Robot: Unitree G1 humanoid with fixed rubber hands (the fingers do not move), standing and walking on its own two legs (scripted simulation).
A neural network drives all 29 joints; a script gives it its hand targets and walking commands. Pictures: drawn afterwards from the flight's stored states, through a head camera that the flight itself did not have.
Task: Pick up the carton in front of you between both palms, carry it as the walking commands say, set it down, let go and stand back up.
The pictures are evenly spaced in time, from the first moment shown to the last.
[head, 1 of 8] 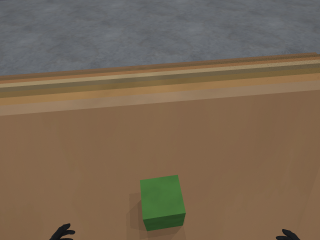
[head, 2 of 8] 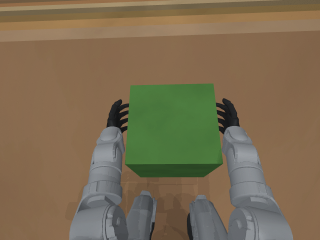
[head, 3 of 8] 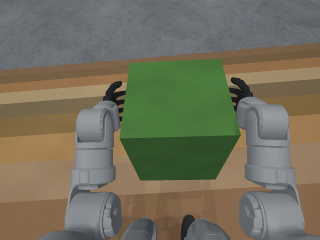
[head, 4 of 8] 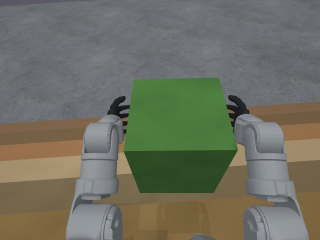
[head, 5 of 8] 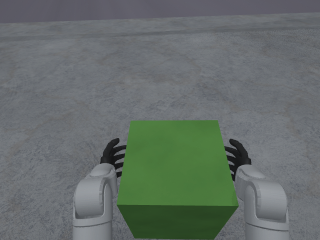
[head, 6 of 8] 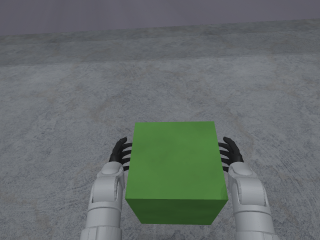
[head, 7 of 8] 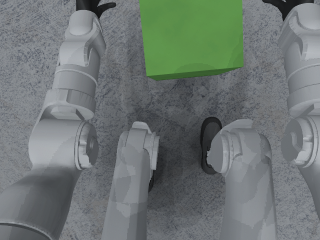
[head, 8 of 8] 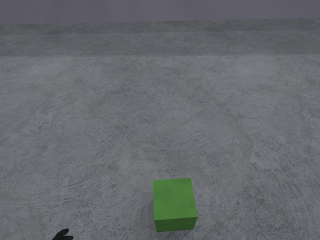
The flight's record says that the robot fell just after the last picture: no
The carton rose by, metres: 0.71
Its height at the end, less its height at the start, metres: -1.30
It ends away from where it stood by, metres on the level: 6.14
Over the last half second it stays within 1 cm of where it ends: yes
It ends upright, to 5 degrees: yes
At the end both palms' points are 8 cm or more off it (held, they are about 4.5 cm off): yes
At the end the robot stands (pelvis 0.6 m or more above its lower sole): yes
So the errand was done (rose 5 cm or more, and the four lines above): yes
